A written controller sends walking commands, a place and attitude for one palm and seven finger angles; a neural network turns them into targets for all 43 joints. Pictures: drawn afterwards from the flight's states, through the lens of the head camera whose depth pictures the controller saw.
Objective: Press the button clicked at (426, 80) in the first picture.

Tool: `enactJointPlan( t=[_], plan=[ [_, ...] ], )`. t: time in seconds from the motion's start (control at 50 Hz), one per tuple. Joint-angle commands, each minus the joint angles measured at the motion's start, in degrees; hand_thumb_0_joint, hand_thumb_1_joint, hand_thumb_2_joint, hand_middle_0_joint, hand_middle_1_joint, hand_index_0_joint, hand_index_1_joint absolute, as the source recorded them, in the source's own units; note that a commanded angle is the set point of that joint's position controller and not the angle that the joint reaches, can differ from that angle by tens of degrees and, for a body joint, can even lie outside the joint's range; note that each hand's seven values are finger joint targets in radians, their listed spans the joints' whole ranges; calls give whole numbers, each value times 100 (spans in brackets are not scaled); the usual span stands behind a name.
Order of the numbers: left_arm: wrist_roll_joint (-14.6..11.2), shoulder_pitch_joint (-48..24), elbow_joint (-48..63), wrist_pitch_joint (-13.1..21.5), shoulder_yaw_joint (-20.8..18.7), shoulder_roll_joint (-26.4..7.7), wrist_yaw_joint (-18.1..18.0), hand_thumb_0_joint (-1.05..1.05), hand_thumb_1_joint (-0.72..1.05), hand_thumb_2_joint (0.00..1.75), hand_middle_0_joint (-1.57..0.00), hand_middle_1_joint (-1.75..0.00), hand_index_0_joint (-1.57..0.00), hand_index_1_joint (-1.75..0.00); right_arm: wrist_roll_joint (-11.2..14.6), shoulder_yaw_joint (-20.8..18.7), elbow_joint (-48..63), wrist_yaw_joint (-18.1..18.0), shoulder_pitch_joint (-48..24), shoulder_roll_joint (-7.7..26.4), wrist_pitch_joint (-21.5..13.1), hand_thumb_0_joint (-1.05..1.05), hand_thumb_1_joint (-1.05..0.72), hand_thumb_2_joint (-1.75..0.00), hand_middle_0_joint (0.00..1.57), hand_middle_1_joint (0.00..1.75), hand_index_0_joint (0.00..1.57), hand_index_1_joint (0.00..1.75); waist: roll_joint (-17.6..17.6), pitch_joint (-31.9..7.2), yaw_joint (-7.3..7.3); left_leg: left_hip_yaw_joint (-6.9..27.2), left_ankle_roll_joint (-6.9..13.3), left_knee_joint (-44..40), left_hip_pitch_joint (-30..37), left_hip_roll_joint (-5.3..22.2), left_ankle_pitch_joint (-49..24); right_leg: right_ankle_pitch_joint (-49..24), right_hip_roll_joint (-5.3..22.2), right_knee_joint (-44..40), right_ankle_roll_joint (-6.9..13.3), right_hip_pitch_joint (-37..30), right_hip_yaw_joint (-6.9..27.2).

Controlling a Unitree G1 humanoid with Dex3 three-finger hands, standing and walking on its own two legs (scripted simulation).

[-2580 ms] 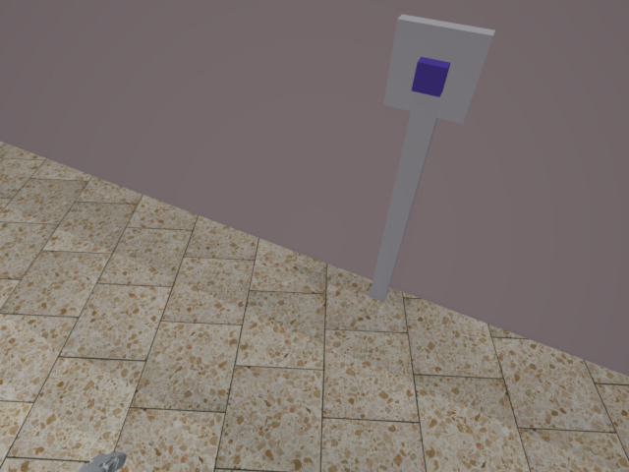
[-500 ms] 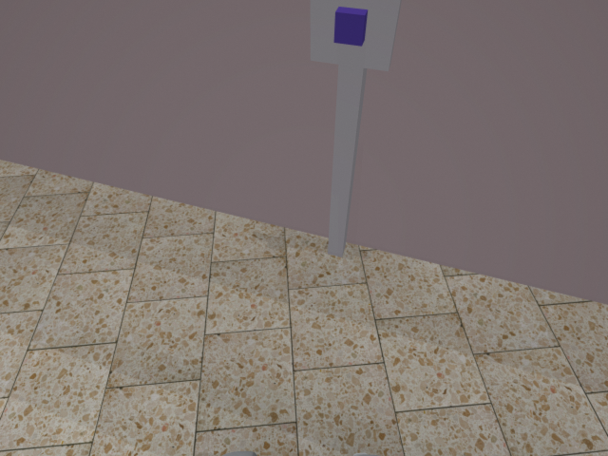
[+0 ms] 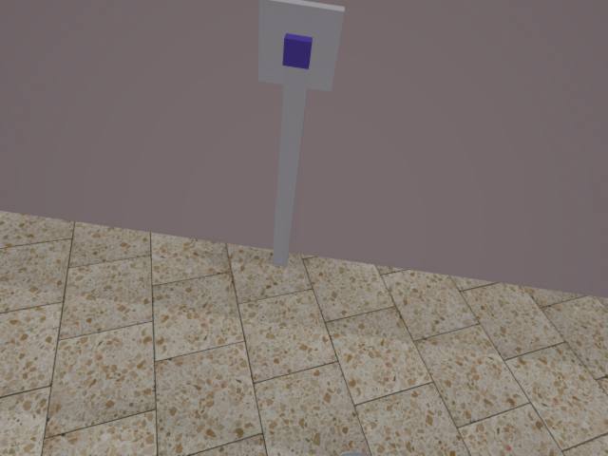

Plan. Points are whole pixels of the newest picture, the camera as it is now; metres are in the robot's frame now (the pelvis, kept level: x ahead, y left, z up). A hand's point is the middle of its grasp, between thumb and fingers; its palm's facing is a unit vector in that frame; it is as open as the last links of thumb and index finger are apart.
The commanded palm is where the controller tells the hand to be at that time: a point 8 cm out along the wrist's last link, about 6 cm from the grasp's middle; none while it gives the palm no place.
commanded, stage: take the last steps up to it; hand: left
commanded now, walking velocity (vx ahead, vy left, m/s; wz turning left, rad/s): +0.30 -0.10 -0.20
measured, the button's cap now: (297, 50) +0.90 +0.09 +0.12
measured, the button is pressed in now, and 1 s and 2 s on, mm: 0 0 0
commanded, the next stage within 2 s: come to a stop and stand still in 1.16 s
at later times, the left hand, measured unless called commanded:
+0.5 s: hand out of the picture +0.12 +0.14 -0.18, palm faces -0.03 -0.98 -0.20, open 7.1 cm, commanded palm none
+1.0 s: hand (215, 375) +0.27 +0.15 -0.17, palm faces -0.04 -0.99 -0.16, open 7.3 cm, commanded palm none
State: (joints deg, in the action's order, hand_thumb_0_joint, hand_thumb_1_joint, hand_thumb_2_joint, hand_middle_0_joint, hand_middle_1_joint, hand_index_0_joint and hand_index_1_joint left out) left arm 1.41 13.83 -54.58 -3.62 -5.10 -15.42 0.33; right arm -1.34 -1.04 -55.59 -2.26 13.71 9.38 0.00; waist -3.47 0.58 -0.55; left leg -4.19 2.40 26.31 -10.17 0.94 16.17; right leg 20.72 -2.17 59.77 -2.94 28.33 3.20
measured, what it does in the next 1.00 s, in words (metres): walks ahead: right foot, then left foot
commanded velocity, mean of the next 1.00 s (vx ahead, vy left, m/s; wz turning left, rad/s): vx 0.29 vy -0.05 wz -0.03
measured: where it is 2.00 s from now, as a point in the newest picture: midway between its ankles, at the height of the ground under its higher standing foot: (316, 425)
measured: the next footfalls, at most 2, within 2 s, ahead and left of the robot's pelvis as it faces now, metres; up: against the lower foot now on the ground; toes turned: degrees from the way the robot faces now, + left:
right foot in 0.30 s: +0.04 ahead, -0.16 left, +0.00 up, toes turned -10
left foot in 0.66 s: +0.28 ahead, +0.07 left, +0.00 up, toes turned +6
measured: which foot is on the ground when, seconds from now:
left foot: down 0.00-0.30, up 0.32-0.64, down 0.66-1.00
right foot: up 0.00-0.28, down 0.30-0.66, up 0.68-1.00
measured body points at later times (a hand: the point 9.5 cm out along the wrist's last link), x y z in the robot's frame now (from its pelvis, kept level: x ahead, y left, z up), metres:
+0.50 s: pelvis +0.07 -0.05 +0.00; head +0.07 -0.04 +0.45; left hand +0.12 +0.19 -0.16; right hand +0.00 -0.28 -0.16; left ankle +0.11 +0.07 -0.69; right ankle +0.00 -0.16 -0.74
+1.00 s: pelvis +0.24 -0.02 +0.00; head +0.24 -0.01 +0.45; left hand +0.27 +0.21 -0.16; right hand +0.20 -0.23 -0.15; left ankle +0.24 +0.07 -0.74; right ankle +0.29 -0.17 -0.68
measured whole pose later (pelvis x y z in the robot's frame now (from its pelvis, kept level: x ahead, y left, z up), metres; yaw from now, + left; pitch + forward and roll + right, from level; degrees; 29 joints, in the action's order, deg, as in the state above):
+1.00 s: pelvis +0.24 -0.02 +0.00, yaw -6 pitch -1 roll +0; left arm 1.9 16.0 -61.4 -0.7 -4.0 -9.4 0.6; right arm -1.4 -2.5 -63.0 -1.0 19.8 6.4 -3.1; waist -1.6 0.2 0.5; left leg -11.5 2.4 20.2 -7.3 1.2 12.0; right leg 11.5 7.0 52.2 -1.9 30.4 -4.1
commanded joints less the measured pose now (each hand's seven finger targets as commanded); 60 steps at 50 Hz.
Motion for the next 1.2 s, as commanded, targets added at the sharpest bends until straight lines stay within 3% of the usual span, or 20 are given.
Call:
enactJointPlan(
  t=[0.0, 0.16, 0.24, 0.28, 0.3, 0.34, 0.4, 0.54, 0.6, 0.62, 0.64, 0.66, 0.72, 0.82, 1.02, 1.1, 1.12, 1.14, 1.16, 1.18],
  plan=[
    [20, -232, 350, 147, 87, -64, 62, 0, 90, 90, -20, -30, -20, -30, -28, -279, 81, -57, 664, 1064, -195, 0, -90, -90, 20, 30, 20, 30, 1087, 77, 294, 1203, 771, -992, 846, 1602, -1651, 234, 256, -369, 10, 552, -276],
    [28, -794, 367, 273, 160, 137, 200, 0, 90, 90, -20, -30, -20, -30, -91, -332, -371, 10, 1111, 1192, -241, 0, -90, -90, 20, 30, 20, 30, 1188, 420, 444, 1173, 635, -1396, 334, 1779, 34, 422, 437, -2061, 218, -346, -684],
    [-3, 122, -130, 423, 134, 92, 123, 0, 90, 90, -20, -30, -20, -30, -43, -276, -585, 65, 1106, 955, -225, 0, -90, -90, 20, 30, 20, 30, 857, -29, -3, 574, 174, -320, -363, 1276, -66, -651, 303, -3773, 401, -2386, -903],
    [15, 1237, -554, 543, -25, -733, -17, 0, 90, 90, -20, -30, -20, -30, 45, -100, -372, 127, 923, 315, -298, 0, -90, -90, 20, 30, 20, 30, -1154, -344, -483, -601, -312, 2001, -2751, 353, 1460, -153, 2220, -4450, 1209, -4486, 1459],
    [-65, 1610, -649, 525, -43, -868, -83, 0, 90, 90, -20, -30, -20, -30, -13, -159, -118, 141, 266, 633, -245, 0, -90, -90, 20, 30, 20, 30, -895, -79, -699, -151, -292, 2878, -3123, 423, 2012, 40, 2680, -4768, 1550, -3889, 2058],
    [-35, 1078, -611, 554, 8, -535, -125, 0, 90, 90, -20, -30, -20, -30, -24, -238, -152, 201, 47, 592, -186, 0, -90, -90, 20, 30, 20, 30, -697, 699, -443, 153, -265, 3500, -3297, 717, 1263, 1035, 2399, -5108, 1578, -2844, 1749],
    [35, 551, -472, 663, 94, -32, -163, 0, 90, 90, -20, -30, -20, -30, -60, -277, -356, 260, 590, 270, -119, 0, -90, -90, 20, 30, 20, 30, -134, 744, 92, 27, -384, 3221, -2583, 791, 520, -113, 1934, -5025, 1295, -2034, 519],
    [37, 625, -664, 739, 127, -320, -138, 0, 90, 90, -20, -30, -20, -30, 17, -263, -87, 392, 291, 215, -189, 0, -90, -90, 20, 30, 20, 30, -449, 835, 180, -258, -323, 1602, -1551, 647, -129, -826, 1716, -4789, 1104, -1594, -73],
    [9, 611, -718, 708, 98, -318, -115, 0, 90, 90, -20, -30, -20, -30, -12, -336, -373, 326, 1181, 471, -289, 0, -90, -90, 20, 30, 20, 30, 171, 424, 644, -453, -268, 716, 157, 304, -500, -1363, 1332, -3386, 860, -1251, -463],
    [-28, 778, -689, 677, 125, -91, -83, 0, 90, 90, -20, -30, -20, -30, -71, -419, -564, 249, 1887, 879, -329, 0, -90, -90, 20, 30, 20, 30, 1070, -5, 851, 257, -104, 131, 1041, 749, -16, -1248, 870, -1938, 653, -870, -773],
    [-102, 1081, -575, 637, 164, 258, -33, 0, 90, 90, -20, -30, -20, -30, -114, -534, -675, 185, 2360, 1538, -350, 0, -90, -90, 20, 30, 20, 30, 2713, -379, 820, 2528, 365, -990, 1579, 2254, 644, 906, 71, -32, 373, 126, -1229],
    [-46, 818, -443, 612, 183, 118, -64, 0, 90, 90, -20, -30, -20, -30, -56, -498, -708, 124, 2254, 1540, -304, 0, -90, -90, 20, 30, 20, 30, 2513, -429, 820, 3322, 494, -1669, 1260, 2570, 1584, 1241, 116, 1048, 477, 461, -512],
    [43, 447, -533, 596, 161, 208, 48, 0, 90, 90, -20, -30, -20, -30, -22, -310, -386, 90, 954, 786, -369, 0, -90, -90, 20, 30, 20, 30, 928, 577, 354, 2121, 428, -1841, -327, 2171, 1682, -84, 851, 1350, 432, 673, -288],
    [62, 1031, -687, 401, 161, 520, 50, 0, 90, 90, -20, -30, -20, -30, 24, -275, -397, 76, 635, 541, -457, 0, -90, -90, 20, 30, 20, 30, 867, 406, -42, 615, 380, -1894, -629, 1633, 440, -785, 934, 472, 217, 224, -494],
    [42, -155, -267, 447, 124, 527, 73, 0, 90, 90, -20, -30, -20, -30, -35, -376, -672, 104, 1049, 587, -335, 0, -90, -90, 20, 30, 20, 30, 916, 735, 254, 463, 647, -1677, -151, 1751, 123, -729, 923, -1920, 143, -40, -833],
    [49, 485, -521, 565, 108, 428, 42, 0, 90, 90, -20, -30, -20, -30, -36, -372, -753, 110, 981, 547, -264, 0, -90, -90, 20, 30, 20, 30, 664, 345, -25, 137, 324, -528, -290, 1407, -116, -1006, 524, -3078, 227, -1481, -1206],
    [63, 1084, -714, 639, 64, 202, 13, 0, 90, 90, -20, -30, -20, -30, -5, -342, -757, 129, 977, 420, -279, 0, -90, -90, 20, 30, 20, 30, 226, 6, -295, -220, 122, 483, -613, 1093, -205, -1032, 745, -3488, 350, -2379, -850],
    [86, 1623, -892, 728, -24, -358, -54, 0, 90, 90, -20, -30, -20, -30, 47, -250, -669, 176, 1104, 49, -310, 0, -90, -90, 20, 30, 20, 30, -1218, -345, -423, -746, -151, 2061, -1803, 496, 711, -1131, 2007, -3966, 795, -3433, 765],
    [-2, 2042, -945, 732, -27, -648, -92, 0, 90, 90, -20, -30, -20, -30, 49, -198, -431, 190, 821, 103, -282, 0, -90, -90, 20, 30, 20, 30, -1346, -477, -536, -396, -202, 3275, -2456, 173, 1966, -1561, 2662, -4442, 1280, -3616, 1803],
    [-23, 1773, -930, 761, -26, -566, -125, 0, 90, 90, -20, -30, -20, -30, 41, -227, -438, 177, 660, 159, -251, 0, -90, -90, 20, 30, 20, 30, -1460, -577, -472, 123, -169, 3904, -2554, 370, 1646, -1583, 2612, -4574, 1349, -3297, 1806]
  ],
)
